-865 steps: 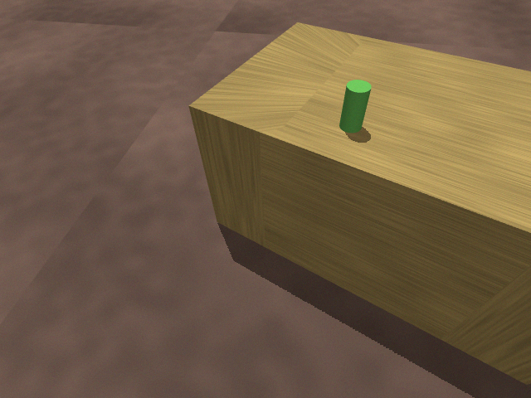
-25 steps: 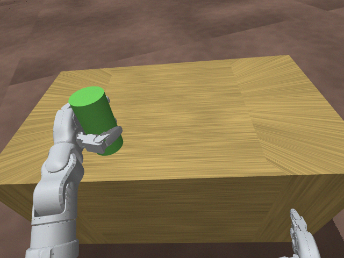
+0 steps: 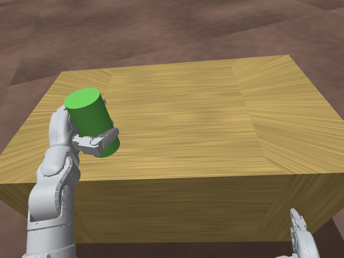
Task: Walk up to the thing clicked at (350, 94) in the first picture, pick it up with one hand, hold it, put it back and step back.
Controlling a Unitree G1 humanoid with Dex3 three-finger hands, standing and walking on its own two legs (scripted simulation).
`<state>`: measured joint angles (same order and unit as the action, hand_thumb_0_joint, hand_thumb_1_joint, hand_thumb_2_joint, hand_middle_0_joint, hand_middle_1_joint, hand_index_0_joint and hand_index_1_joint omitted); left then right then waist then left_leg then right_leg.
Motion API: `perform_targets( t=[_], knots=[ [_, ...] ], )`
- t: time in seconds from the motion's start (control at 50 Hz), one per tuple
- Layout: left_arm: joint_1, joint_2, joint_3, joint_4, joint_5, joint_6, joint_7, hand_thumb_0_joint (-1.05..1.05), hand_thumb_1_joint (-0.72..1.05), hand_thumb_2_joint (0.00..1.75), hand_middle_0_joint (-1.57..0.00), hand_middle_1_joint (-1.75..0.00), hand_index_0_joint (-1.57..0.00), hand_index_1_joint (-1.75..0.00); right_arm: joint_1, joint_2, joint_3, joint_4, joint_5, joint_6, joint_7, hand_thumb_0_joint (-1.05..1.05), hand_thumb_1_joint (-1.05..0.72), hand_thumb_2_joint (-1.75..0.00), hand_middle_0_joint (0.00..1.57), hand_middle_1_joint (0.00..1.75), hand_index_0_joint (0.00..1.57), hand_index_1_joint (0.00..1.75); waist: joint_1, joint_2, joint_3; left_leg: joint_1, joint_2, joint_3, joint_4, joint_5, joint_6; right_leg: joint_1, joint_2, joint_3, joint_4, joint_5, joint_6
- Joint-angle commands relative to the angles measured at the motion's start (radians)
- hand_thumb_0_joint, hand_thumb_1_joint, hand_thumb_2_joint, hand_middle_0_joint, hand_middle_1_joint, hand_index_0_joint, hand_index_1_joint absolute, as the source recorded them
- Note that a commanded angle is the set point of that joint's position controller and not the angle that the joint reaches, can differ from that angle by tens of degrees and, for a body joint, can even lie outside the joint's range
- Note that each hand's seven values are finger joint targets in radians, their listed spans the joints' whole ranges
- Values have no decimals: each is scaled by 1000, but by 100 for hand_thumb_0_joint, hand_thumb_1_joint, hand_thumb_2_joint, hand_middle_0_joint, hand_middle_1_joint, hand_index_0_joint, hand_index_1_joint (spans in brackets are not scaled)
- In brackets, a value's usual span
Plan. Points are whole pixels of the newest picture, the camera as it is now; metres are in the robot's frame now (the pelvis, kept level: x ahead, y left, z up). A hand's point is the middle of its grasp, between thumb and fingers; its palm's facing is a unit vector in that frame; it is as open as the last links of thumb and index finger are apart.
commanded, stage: hold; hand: left
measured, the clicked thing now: (95, 124) +0.33 +0.17 +0.20
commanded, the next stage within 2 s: crouch in 1.48 s
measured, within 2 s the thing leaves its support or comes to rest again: neither
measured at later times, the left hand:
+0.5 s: hand (93, 120) +0.34 +0.17 +0.20, palm faces +0.17 -0.98 +0.00, open 9.6 cm
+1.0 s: hand (96, 117) +0.35 +0.17 +0.20, palm faces +0.15 -0.99 -0.01, open 9.6 cm
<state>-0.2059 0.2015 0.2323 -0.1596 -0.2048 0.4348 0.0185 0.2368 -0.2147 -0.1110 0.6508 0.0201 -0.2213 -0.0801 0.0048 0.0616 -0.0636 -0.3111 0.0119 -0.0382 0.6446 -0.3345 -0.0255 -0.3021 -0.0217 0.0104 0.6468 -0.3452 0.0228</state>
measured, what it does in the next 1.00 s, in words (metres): stands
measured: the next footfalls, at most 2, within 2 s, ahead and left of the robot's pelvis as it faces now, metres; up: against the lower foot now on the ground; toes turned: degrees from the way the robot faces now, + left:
none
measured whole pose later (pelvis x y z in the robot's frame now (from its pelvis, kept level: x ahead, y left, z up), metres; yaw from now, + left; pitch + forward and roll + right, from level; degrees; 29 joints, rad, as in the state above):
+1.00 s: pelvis +0.01 +0.00 +0.00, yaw +0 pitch +0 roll +0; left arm -0.27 0.21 0.24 -0.11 -0.20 0.46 0.01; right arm 0.22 -0.21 -0.11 0.68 0.02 -0.24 -0.09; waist 0.00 0.05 -0.06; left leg -0.29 0.01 -0.04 0.62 -0.33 -0.03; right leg -0.28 -0.02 0.00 0.62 -0.34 0.02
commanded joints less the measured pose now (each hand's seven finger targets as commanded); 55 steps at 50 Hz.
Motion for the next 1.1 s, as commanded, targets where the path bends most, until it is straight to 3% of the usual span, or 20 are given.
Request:
perform_targets(
  t=[0.0, 0.1, 0.2, 0.22, 0.26, 0.36, 0.38, 0.42, 0.48, 0.54, 0.56, 0.58, 0.66, 0.76, 0.78, 0.84, 0.88, 1.0, 1.06, 1.08],
  knots=[
    [-451, 173, 79, -235, -13, -84, -8, 0, 24, 128, -133, -145, -135, -145, -108, -125, -36, -161, 4, -62, -17, 0, 52, -6, 5, 5, 5, 5, -8, -70, -182, 106, -21, 38, -95, 180, 32, 3, 19, -59, -125, 194, -2],
    [-418, 133, 30, -236, -24, -63, -36, 0, 23, 127, -133, -146, -136, -146, -92, -110, -20, -154, 11, -68, -11, 0, 52, -6, 5, 5, 5, 5, -11, -61, -201, 126, -25, 42, -91, 206, 37, 0, 16, -61, -121, 225, -3],
    [-433, 160, 65, -250, -20, -63, -20, 0, 25, 130, -134, -147, -136, -147, -93, -157, -62, -167, 8, -70, -11, 0, 53, -6, 5, 5, 5, 5, -3, -43, -213, 128, -21, 37, -94, 228, 28, 15, 20, -65, -116, 234, -8],
    [-439, 181, 101, -241, -20, -68, -8, 0, 24, 129, -132, -146, -134, -146, -109, -164, -62, -181, 6, -73, -9, 0, 53, -6, 5, 5, 5, 5, 5, -63, -208, 121, -17, 32, -99, 225, 26, 25, 22, -67, -115, 228, -8],
    [-513, 200, 98, -314, -10, -85, 7, 0, 23, 129, -131, -146, -133, -146, -110, -148, -57, -181, 6, -72, -11, 0, 52, -6, 5, 5, 5, 5, 6, -19, -236, 127, -21, 36, -98, 220, 25, 31, 19, -59, -116, 225, -11],
    [-443, 206, 132, -286, -16, -102, 19, 0, 22, 130, -130, -146, -133, -146, -126, -122, -41, -189, 4, -79, -21, 0, 52, -6, 5, 5, 5, 5, 14, -60, -252, 126, -22, 36, -88, 232, 29, 61, 18, -56, -118, 235, -4],
    [-468, 187, 95, -310, -14, -103, 13, 0, 22, 130, -132, -148, -134, -148, -114, -95, -21, -168, 4, -78, -21, 0, 52, -6, 5, 5, 5, 5, 11, -33, -242, 126, -25, 41, -84, 240, 29, 54, 16, -54, -118, 247, -5],
    [-429, 187, 102, -282, -18, -93, 5, 0, 20, 132, -132, -149, -135, -149, -105, -104, -24, -167, 4, -73, -20, 0, 51, -6, 5, 5, 5, 5, 12, -53, -254, 126, -24, 38, -81, 267, 30, 65, 15, -57, -115, 275, -4],
    [-409, 145, 45, -254, -19, -72, -22, 0, 24, 132, -135, -149, -137, -150, -110, -83, -3, -120, 7, -69, -15, 0, 52, -6, 5, 5, 5, 5, 9, -25, -212, 125, -28, 42, -83, 263, 31, 35, 13, -57, -119, 276, -5],
    [-364, 155, 60, -226, -27, -52, -40, 0, 24, 132, -135, -149, -137, -149, -127, -142, -43, -160, 8, -72, -16, 0, 53, -6, 5, 5, 5, 5, -6, -66, -219, 136, -22, 40, -85, 283, 34, 41, 14, -60, -121, 298, -3],
    [-402, 155, 55, -245, -25, -48, -39, 0, 24, 131, -134, -148, -136, -148, -131, -114, -15, -145, 8, -71, -10, 0, 53, -6, 5, 5, 5, 5, 9, -44, -204, 128, -22, 37, -91, 284, 29, 38, 17, -65, -117, 292, -8],
    [-405, 166, 64, -244, -28, -44, -39, 0, 24, 131, -135, -148, -137, -148, -125, -145, -48, -142, 11, -69, -11, 0, 53, -6, 5, 5, 5, 5, -2, -39, -207, 134, -22, 38, -92, 280, 29, 32, 18, -65, -121, 289, -8],
    [-453, 186, 94, -261, -25, -53, -21, 0, 25, 130, -132, -147, -134, -147, -89, -153, -62, -139, 8, -73, -16, 0, 53, -6, 5, 5, 5, 5, -14, -88, -212, 145, -25, 37, -95, 249, 37, 27, 16, -61, -129, 267, 1],
    [-443, 206, 121, -343, -17, -85, 6, 0, 22, 129, -128, -145, -131, -145, -73, -108, -33, -160, 6, -76, -16, 0, 52, -6, 5, 5, 5, 5, 12, -47, -277, 164, -23, 35, -72, 353, 28, 77, 16, -64, -102, 350, -4],
    [-460, 171, 82, -364, -18, -90, 3, 0, 20, 129, -129, -146, -131, -146, -62, -103, -32, -158, 4, -78, -17, 0, 51, -6, 5, 5, 5, 5, 0, -41, -277, 172, -22, 34, -71, 361, 27, 72, 17, -64, -100, 359, -4],
    [-457, 158, 63, -315, -10, -79, 1, 0, 19, 133, -131, -148, -133, -149, -95, -71, -2, -156, 4, -79, -16, 0, 52, -6, 5, 5, 5, 5, 0, -1, -272, 178, -24, 38, -62, 397, 25, 66, 12, -58, -94, 391, -5],
    [-452, 181, 85, -213, -9, -69, -2, 0, 18, 133, -132, -148, -134, -149, -144, -132, -40, -164, 0, -78, -20, 0, 52, -6, 5, 5, 5, 5, -1, -40, -215, 135, -24, 35, -81, 331, 26, 56, 11, -58, -116, 341, -4],
    [-450, 153, 52, -159, -15, -48, -27, 0, 25, 133, -134, -149, -137, -149, -127, -107, -23, -121, 9, -76, -8, 0, 53, -6, 5, 5, 5, 5, 6, -44, -163, 111, -23, 35, -111, 224, 29, 20, 19, -70, -136, 237, -13],
    [-439, 172, 88, -182, -28, -55, -33, 0, 25, 130, -133, -147, -135, -147, -79, -155, -66, -151, 8, -76, -4, 0, 53, -6, 5, 5, 5, 5, -7, -102, -246, 150, -22, 37, -92, 288, 37, 61, 18, -70, -128, 304, -3],
    [-448, 188, 102, -221, -28, -61, -30, 0, 23, 131, -133, -148, -136, -148, -85, -127, -42, -161, 11, -72, 2, 0, 53, -6, 5, 5, 5, 5, 9, -77, -257, 148, -27, 44, -83, 314, 36, 69, 14, -65, -126, 331, -2]
  ],
)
